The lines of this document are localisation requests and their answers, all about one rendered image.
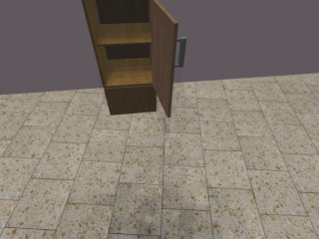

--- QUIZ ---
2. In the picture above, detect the handle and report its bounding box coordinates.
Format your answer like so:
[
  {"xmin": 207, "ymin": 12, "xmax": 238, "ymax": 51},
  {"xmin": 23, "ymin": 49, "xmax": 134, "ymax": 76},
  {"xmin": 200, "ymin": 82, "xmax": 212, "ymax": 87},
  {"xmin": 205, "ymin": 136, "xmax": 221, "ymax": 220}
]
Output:
[{"xmin": 174, "ymin": 36, "xmax": 187, "ymax": 68}]

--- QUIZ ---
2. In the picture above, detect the cupboard door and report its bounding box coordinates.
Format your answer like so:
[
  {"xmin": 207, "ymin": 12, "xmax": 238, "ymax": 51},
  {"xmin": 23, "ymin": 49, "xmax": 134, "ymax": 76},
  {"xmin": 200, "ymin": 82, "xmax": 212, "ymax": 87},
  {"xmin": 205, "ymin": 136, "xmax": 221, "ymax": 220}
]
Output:
[{"xmin": 151, "ymin": 0, "xmax": 178, "ymax": 118}]

